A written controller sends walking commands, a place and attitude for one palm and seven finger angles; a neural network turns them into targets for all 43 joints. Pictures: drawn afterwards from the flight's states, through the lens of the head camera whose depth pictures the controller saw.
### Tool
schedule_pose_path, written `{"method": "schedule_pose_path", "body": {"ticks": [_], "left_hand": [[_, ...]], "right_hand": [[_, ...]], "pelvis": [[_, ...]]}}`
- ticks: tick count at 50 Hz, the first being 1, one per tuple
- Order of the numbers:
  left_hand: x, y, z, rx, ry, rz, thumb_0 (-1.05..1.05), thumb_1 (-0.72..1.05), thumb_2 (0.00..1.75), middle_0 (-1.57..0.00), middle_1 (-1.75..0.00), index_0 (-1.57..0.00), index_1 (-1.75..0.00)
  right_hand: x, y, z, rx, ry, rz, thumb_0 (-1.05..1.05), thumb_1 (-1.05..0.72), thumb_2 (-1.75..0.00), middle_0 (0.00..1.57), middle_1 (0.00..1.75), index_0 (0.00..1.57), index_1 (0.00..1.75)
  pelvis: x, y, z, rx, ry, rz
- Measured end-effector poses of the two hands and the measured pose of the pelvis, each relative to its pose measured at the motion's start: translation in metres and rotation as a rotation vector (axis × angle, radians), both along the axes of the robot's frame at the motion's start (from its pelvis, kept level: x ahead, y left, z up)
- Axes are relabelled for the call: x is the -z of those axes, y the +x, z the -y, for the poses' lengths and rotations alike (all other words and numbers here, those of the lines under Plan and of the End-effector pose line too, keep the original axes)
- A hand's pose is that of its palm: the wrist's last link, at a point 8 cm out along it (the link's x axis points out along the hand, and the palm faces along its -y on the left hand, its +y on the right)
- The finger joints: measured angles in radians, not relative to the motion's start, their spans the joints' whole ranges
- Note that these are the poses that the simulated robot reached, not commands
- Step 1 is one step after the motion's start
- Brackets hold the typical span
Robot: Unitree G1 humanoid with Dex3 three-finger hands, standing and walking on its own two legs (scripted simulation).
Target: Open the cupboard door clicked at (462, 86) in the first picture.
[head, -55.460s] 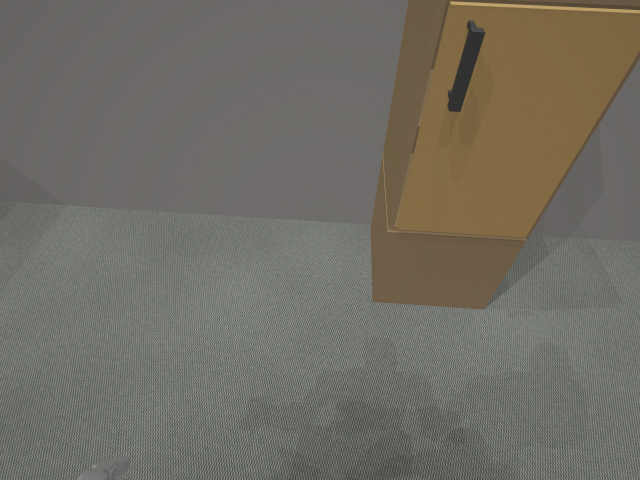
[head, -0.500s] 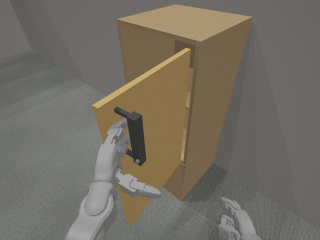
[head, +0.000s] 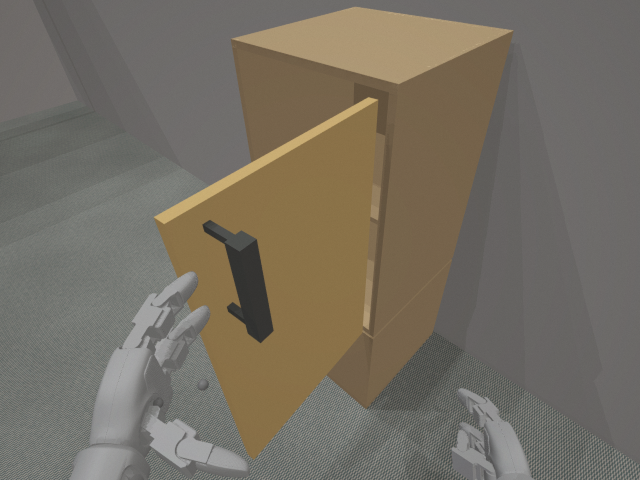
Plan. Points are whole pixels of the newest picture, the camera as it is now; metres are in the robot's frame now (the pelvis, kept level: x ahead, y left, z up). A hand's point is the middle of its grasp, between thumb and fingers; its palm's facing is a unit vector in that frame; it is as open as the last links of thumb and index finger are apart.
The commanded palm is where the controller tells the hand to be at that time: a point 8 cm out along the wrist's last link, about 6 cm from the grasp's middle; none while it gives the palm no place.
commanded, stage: slide the hand sideways off the handle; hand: left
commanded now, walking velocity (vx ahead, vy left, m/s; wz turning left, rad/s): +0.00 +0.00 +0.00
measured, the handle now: (238, 282) +0.29 +0.13 +0.15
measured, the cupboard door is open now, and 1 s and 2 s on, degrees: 95 95 95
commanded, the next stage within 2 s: draw the hand back to the body in 0.18 s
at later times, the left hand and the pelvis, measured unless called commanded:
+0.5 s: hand (148, 388) +0.16 +0.18 +0.14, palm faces +0.15 -0.99 -0.07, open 16.3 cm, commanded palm +0.12 +0.23 +0.16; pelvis +0.00 +0.00 +0.00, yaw +1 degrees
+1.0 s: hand (93, 377) +0.16 +0.24 +0.15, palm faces +0.29 -0.91 -0.31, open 14.7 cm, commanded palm +0.12 +0.28 +0.17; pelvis +0.00 +0.03 +0.00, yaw +0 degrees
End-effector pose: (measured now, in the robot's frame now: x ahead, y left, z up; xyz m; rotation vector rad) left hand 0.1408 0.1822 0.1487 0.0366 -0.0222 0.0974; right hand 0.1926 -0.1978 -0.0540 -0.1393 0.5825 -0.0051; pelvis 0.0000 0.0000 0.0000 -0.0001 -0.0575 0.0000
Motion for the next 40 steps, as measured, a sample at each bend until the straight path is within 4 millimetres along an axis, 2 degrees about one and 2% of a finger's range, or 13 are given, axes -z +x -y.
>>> {"method": "schedule_pose_path", "body": {"ticks": [7, 10, 18, 25, 40], "left_hand": [[0.003, -0.018, -0.021, -0.064, 0.027, -0.009, -0.01, -0.5, 0.3, -0.18, -0.32, -0.17, -0.31], [0.004, -0.022, -0.024, -0.065, 0.021, 0.002, -0.01, -0.5, 0.3, -0.17, -0.31, -0.16, -0.3], [0.003, -0.015, -0.025, -0.012, 0.018, 0.043, -0.01, -0.5, 0.3, -0.16, -0.31, -0.15, -0.3], [0.003, -0.009, -0.05, -0.049, 0.035, 0.031, -0.01, -0.5, 0.3, -0.15, -0.3, -0.15, -0.3], [-0.003, -0.007, -0.076, -0.042, 0.034, 0.022, -0.01, -0.47, 0.31, -0.15, -0.3, -0.15, -0.3]], "right_hand": [[0.005, -0.007, 0.014, 0.022, -0.01, 0.02, 0.02, -0.9, -0.9, 0.2, 0.3, 0.2, 0.3], [0.007, -0.011, 0.018, 0.027, -0.019, 0.032, 0.02, -0.9, -0.9, 0.2, 0.3, 0.2, 0.3], [0.01, -0.018, 0.021, 0.045, -0.034, 0.061, 0.02, -0.9, -0.9, 0.2, 0.3, 0.2, 0.3], [0.008, -0.015, 0.012, 0.056, -0.024, 0.075, 0.02, -0.9, -0.9, 0.2, 0.3, 0.2, 0.3], [-0.004, 0.005, -0.023, 0.003, -0.016, 0.126, 0.02, -0.9, -0.9, 0.2, 0.3, 0.2, 0.3]], "pelvis": [[0.002, -0.001, 0.008, -0.012, -0.005, -0.01], [0.003, -0.003, 0.009, -0.021, -0.011, -0.012], [0.005, -0.007, 0.006, -0.028, -0.016, -0.024], [0.005, -0.003, -0.001, -0.019, -0.016, -0.034], [0.004, -0.001, -0.022, -0.025, -0.018, -0.035]]}}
